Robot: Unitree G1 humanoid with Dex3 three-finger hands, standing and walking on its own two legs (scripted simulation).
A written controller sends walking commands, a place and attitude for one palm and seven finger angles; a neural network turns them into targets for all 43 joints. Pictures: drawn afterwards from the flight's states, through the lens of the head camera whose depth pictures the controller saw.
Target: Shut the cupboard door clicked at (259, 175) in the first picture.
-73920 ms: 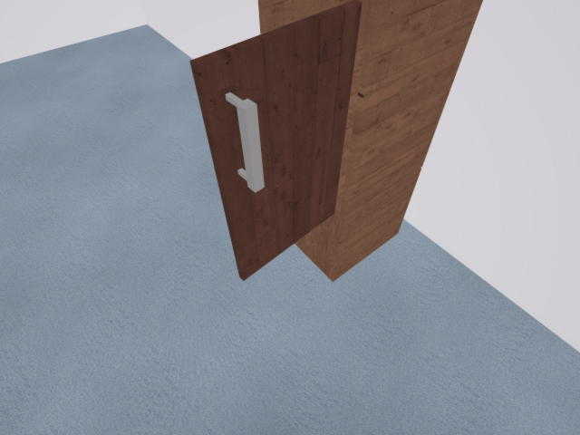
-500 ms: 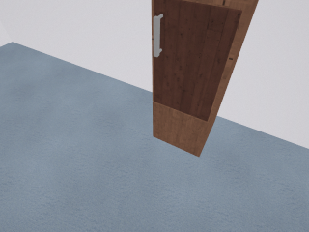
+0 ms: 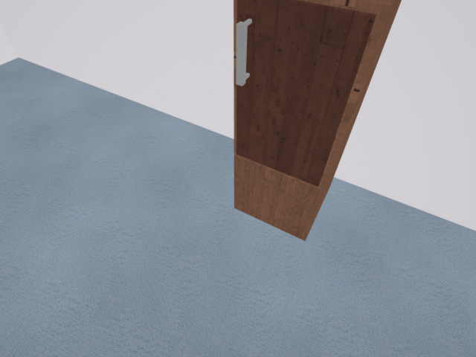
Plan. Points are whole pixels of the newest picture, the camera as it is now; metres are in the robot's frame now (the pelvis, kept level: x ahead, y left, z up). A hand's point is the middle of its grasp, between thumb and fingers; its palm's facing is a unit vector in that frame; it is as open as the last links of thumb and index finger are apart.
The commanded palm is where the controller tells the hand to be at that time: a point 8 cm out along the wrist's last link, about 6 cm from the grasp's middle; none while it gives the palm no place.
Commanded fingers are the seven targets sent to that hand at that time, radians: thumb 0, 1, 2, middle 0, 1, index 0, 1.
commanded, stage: walk to a spot facing it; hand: left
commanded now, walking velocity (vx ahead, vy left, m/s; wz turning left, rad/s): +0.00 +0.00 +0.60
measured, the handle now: (244, 53) +0.89 +0.02 +0.09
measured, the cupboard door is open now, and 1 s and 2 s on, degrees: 0 0 0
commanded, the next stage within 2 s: turn to face it in 1.76 s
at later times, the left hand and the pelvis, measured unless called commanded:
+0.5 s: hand out of the picture +0.05 +0.23 -0.16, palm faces +0.28 -0.92 -0.28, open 7.4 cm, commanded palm none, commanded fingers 0.00 0.90 0.90 -0.20 -0.30 -0.20 -0.30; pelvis -0.02 -0.01 +0.00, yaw +17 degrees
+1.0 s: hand out of the picture -0.14 +0.16 -0.19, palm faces +0.61 -0.74 -0.27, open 7.4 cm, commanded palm none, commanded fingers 0.00 0.90 0.90 -0.20 -0.30 -0.20 -0.30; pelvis -0.03 -0.03 -0.02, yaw +37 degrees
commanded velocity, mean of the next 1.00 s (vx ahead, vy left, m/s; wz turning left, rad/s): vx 0.03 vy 0.00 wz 0.60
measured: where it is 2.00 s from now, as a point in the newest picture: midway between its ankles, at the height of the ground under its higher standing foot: outside the picture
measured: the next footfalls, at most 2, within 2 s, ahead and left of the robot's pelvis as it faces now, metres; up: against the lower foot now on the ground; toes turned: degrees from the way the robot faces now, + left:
right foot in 0.60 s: +0.05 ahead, -0.15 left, +0.00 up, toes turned +23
left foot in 0.94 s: -0.06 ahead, +0.09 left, +0.00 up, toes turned +39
